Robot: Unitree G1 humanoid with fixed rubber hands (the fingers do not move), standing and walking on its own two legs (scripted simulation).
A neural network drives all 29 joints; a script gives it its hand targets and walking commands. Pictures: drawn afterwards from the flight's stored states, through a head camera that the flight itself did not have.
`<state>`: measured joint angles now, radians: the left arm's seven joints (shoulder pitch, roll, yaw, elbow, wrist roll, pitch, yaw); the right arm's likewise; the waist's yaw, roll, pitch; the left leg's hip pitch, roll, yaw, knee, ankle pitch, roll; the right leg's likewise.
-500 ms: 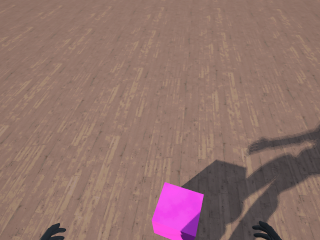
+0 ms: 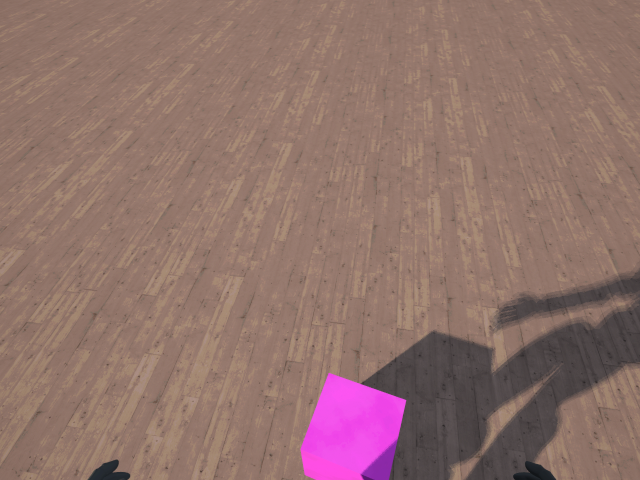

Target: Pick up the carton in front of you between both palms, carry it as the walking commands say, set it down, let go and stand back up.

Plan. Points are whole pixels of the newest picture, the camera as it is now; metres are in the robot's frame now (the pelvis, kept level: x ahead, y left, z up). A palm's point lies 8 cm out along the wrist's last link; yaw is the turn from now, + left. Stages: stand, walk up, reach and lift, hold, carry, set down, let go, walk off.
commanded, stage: stand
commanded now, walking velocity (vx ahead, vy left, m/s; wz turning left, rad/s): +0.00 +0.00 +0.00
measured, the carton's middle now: (352, 439) +0.37 -0.07 -0.65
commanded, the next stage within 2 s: none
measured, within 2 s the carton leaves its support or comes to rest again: neither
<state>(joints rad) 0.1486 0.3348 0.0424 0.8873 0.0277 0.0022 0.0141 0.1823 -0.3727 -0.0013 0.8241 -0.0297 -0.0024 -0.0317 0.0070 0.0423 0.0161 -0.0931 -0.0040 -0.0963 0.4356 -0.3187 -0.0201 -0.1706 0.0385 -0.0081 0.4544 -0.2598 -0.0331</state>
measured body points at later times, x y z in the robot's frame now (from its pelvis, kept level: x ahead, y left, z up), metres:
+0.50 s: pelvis -0.02 +0.00 +0.00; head -0.02 -0.01 +0.45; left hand +0.09 +0.32 -0.10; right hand +0.09 -0.30 -0.12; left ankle -0.05 +0.14 -0.74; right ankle -0.01 -0.10 -0.74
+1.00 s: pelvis -0.02 +0.00 +0.01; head -0.02 -0.01 +0.46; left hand +0.08 +0.32 -0.10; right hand +0.07 -0.31 -0.12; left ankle -0.05 +0.14 -0.74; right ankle -0.01 -0.10 -0.74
